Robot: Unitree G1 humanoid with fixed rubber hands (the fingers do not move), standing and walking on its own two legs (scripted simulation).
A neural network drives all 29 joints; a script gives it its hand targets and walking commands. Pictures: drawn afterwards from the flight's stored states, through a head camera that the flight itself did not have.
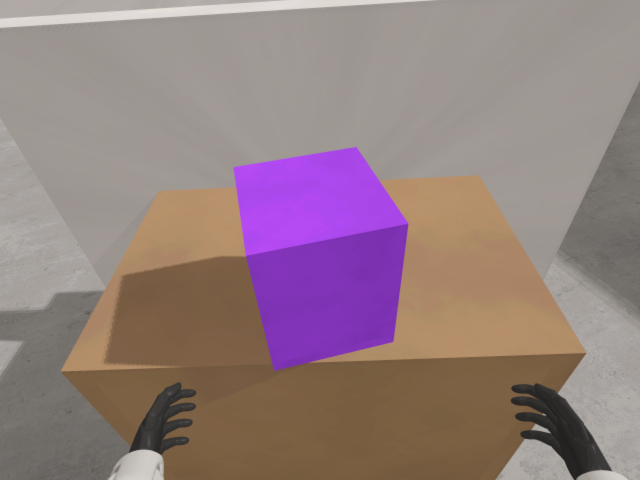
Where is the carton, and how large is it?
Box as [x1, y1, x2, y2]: [233, 147, 407, 370]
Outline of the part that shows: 356,147 233,167 246,258 274,370 390,342 393,340 407,222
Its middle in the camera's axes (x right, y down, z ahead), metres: +0.00 +0.02 +0.62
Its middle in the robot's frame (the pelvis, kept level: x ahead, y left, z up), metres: +0.46 +0.03 +0.05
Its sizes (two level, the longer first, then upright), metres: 0.210 0.200 0.250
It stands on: a pedestal, 0.70 m high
